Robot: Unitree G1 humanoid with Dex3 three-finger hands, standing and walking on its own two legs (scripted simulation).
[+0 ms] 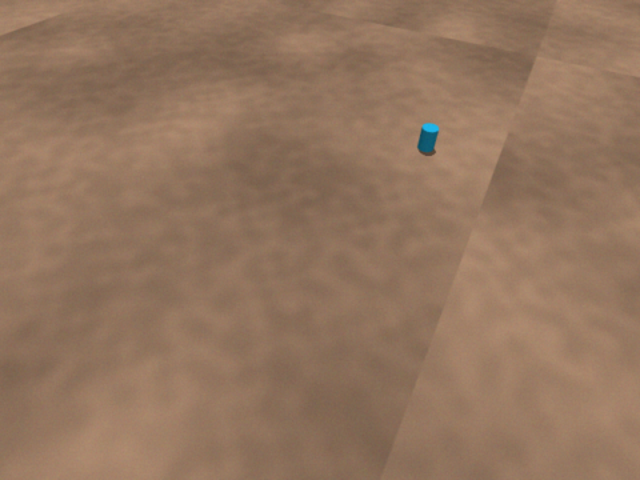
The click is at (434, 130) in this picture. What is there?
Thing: squat round
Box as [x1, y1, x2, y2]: [418, 123, 438, 151]
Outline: 426,123 422,126 418,142 418,148 423,151 430,151 433,148 438,127 434,124
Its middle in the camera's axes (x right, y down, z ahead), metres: +0.59 -0.56 +2.11
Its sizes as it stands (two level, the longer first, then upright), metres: 0.088 0.088 0.124
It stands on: the floor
